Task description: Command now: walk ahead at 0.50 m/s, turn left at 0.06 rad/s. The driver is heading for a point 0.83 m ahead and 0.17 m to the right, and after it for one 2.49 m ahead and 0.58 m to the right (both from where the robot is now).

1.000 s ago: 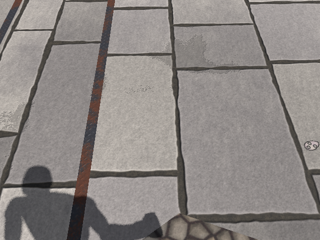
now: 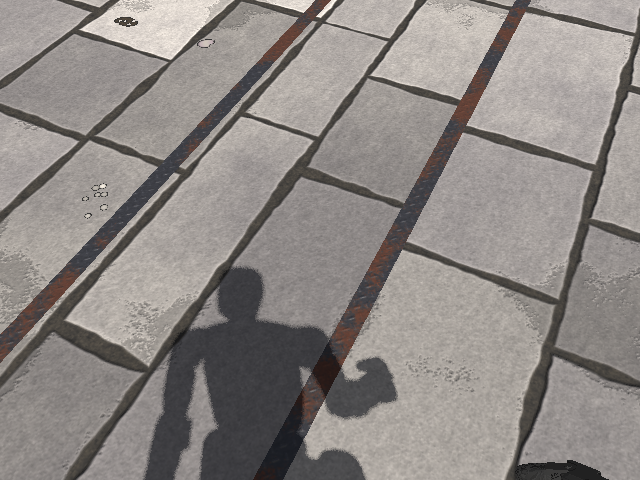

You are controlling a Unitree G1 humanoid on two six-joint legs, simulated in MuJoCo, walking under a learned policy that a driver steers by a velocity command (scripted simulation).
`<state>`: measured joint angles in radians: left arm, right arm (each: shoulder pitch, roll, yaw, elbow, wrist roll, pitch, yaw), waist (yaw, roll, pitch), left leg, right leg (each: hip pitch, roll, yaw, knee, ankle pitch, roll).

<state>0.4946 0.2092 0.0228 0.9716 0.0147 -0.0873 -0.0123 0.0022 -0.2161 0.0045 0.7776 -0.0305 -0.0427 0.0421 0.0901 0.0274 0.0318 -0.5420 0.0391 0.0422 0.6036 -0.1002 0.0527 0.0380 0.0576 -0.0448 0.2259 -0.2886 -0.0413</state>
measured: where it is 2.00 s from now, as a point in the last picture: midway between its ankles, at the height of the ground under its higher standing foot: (440, 362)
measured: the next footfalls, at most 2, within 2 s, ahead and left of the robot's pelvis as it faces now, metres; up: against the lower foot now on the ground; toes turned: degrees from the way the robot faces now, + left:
left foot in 0.06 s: +0.18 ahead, +0.10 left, +0.00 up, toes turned +2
right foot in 0.62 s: +0.43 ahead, -0.11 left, +0.00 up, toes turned -22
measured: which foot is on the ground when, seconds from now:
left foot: up 0.00-0.04, down 0.06-0.60, up 0.62-1.00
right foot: down 0.00-0.08, up 0.10-0.60, down 0.62-1.00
